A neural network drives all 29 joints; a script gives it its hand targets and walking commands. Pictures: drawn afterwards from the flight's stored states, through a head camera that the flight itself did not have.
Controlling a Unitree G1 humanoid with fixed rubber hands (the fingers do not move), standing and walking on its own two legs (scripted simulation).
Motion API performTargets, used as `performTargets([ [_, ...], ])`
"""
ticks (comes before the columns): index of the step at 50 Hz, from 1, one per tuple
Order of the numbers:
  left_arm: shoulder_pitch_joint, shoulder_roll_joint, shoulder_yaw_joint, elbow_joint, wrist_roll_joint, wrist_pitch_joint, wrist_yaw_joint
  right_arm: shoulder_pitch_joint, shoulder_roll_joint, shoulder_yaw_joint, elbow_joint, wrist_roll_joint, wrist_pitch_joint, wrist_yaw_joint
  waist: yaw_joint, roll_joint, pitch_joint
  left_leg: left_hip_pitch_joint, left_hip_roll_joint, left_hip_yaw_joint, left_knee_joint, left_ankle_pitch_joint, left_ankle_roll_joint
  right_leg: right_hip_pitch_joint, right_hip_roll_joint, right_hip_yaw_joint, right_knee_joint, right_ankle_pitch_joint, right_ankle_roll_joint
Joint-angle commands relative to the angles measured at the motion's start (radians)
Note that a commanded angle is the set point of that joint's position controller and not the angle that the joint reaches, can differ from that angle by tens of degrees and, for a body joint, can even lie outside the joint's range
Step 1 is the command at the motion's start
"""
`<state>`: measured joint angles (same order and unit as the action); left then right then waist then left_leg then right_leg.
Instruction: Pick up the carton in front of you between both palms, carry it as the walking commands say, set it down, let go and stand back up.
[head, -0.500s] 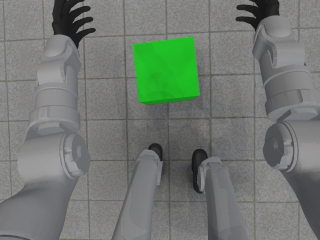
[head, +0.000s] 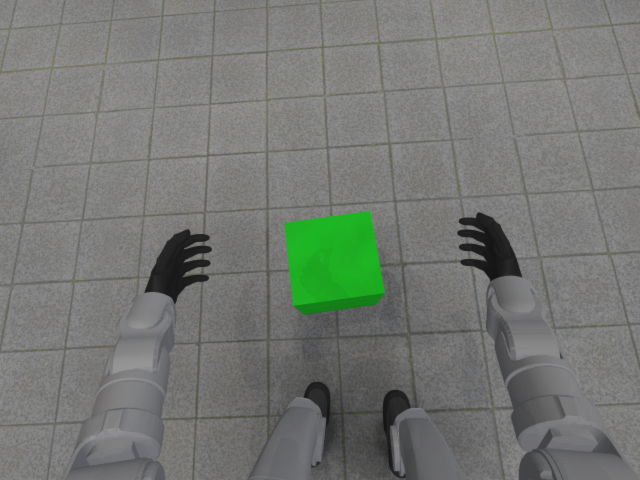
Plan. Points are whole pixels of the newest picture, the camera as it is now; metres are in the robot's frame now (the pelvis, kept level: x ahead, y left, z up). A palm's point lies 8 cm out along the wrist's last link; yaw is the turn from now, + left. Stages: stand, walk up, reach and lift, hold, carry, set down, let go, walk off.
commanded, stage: let go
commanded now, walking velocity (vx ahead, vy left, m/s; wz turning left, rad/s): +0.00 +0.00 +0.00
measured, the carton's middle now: (333, 267) +0.47 +0.06 -0.60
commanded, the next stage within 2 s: stand in 0.92 s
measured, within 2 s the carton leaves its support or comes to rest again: neither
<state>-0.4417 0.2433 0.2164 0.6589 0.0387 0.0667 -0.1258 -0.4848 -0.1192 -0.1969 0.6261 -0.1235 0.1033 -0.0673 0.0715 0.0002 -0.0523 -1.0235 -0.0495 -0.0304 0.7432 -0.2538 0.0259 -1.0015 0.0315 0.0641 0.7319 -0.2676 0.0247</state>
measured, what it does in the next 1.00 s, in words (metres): shifts its weight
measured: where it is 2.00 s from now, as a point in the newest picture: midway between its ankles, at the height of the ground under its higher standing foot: (355, 443)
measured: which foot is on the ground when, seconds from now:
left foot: down 0.00-1.00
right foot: down 0.00-1.00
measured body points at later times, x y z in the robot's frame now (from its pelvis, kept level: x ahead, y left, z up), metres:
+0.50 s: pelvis +0.04 -0.04 +0.05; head +0.08 -0.04 +0.49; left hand +0.21 +0.20 -0.03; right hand +0.23 -0.26 -0.03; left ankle +0.03 +0.10 -0.69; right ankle +0.02 -0.13 -0.69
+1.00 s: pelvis +0.05 -0.02 +0.04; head +0.05 -0.02 +0.49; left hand +0.22 +0.24 -0.03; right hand +0.22 -0.25 -0.04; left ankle +0.03 +0.10 -0.69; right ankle +0.02 -0.13 -0.69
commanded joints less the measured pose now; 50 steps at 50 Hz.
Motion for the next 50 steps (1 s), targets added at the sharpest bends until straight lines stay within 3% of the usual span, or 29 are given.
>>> performTargets([
  [1, 0.120, 0.063, -0.033, -0.123, -0.027, -0.065, 0.017, 0.114, -0.077, 0.016, -0.082, 0.017, -0.069, 0.027, -0.008, 0.044, -0.580, 0.726, 0.050, -0.057, -0.075, 0.531, -0.058, 0.248, 0.032, -0.047, -0.096, 0.169, -0.009],
  [7, 0.357, 0.061, -0.077, -0.204, -0.038, -0.084, 0.034, 0.318, -0.111, 0.054, -0.149, 0.047, -0.104, 0.050, -0.018, 0.042, -0.449, 0.789, 0.035, -0.035, -0.158, 0.461, -0.062, 0.486, 0.021, -0.039, -0.177, 0.204, -0.019],
  [12, 0.556, 0.045, -0.117, -0.256, -0.055, -0.086, 0.038, 0.494, -0.116, 0.101, -0.197, 0.075, -0.114, 0.071, -0.028, -0.001, -0.294, 0.815, 0.017, -0.007, -0.250, 0.377, -0.057, 0.684, 0.004, -0.035, -0.259, 0.245, -0.012],
  [19, 0.605, 0.070, -0.148, -0.302, -0.060, -0.048, 0.035, 0.620, -0.151, 0.125, -0.257, 0.100, -0.085, 0.091, -0.063, -0.083, -0.039, 0.833, 0.001, 0.023, -0.342, 0.185, -0.036, 0.816, -0.012, -0.026, -0.356, 0.202, 0.000],
  [24, 0.619, 0.086, -0.147, -0.329, -0.037, -0.005, 0.039, 0.681, -0.160, 0.135, -0.278, 0.118, -0.045, 0.113, -0.073, -0.056, 0.056, 0.911, -0.012, 0.033, -0.354, 0.125, -0.035, 0.833, -0.028, -0.019, -0.393, 0.161, -0.005],
  [32, 0.630, 0.074, -0.129, -0.333, -0.004, 0.047, 0.051, 0.651, -0.164, 0.148, -0.310, 0.141, -0.002, 0.138, -0.051, 0.018, 0.112, 0.934, -0.013, 0.030, -0.343, 0.118, -0.039, 0.871, -0.040, -0.012, -0.393, 0.169, -0.010],
  [39, 0.637, 0.074, -0.131, -0.331, -0.012, 0.058, 0.050, 0.684, -0.178, 0.128, -0.305, 0.114, 0.019, 0.128, -0.068, -0.029, 0.081, 0.960, -0.008, 0.020, -0.342, 0.202, -0.035, 0.935, -0.016, -0.023, -0.361, 0.303, 0.003],
  [40, 0.599, 0.104, -0.135, -0.401, 0.005, 0.106, 0.075, 0.746, -0.177, 0.125, -0.243, 0.134, -0.014, 0.103, -0.089, -0.022, 0.015, 0.948, -0.029, 0.022, -0.303, 0.184, -0.038, 0.975, -0.020, -0.020, -0.321, 0.388, 0.001],
  [43, 0.627, 0.082, -0.154, -0.374, -0.005, 0.118, 0.094, 0.742, -0.190, 0.131, -0.259, 0.123, -0.025, 0.084, -0.093, -0.062, 0.012, 0.923, -0.023, 0.012, -0.306, 0.212, -0.034, 0.978, -0.021, -0.018, -0.294, 0.466, 0.001],
  [46, 0.628, 0.072, -0.164, -0.373, -0.023, 0.127, 0.102, 0.684, -0.192, 0.142, -0.277, 0.128, -0.033, 0.086, -0.072, -0.041, 0.035, 0.911, -0.016, 0.002, -0.305, 0.242, -0.037, 0.931, -0.016, -0.029, -0.301, 0.400, -0.006],
  [47, 0.592, 0.189, -0.122, -0.242, -0.011, 0.061, 0.139, 0.657, -0.287, 0.112, -0.122, 0.074, -0.046, 0.057, -0.041, -0.111, 0.104, 0.788, 0.075, -0.044, -0.297, 0.193, -0.051, 0.809, -0.050, -0.012, -0.298, 0.144, 0.006],
  [48, 0.604, 0.187, -0.123, -0.226, -0.005, 0.034, 0.147, 0.667, -0.304, 0.108, -0.118, 0.065, -0.055, 0.049, -0.050, -0.063, 0.113, 0.798, 0.074, -0.061, -0.299, 0.129, -0.047, 0.777, -0.050, 0.008, -0.326, 0.037, 0.003],
  [50, 0.611, 0.180, -0.123, -0.206, -0.002, 0.002, 0.147, 0.685, -0.310, 0.106, -0.100, 0.061, -0.071, 0.044, -0.060, -0.021, 0.098, 0.781, 0.088, -0.073, -0.304, 0.094, -0.033, 0.800, -0.059, 0.022, -0.318, 0.022, -0.008],
])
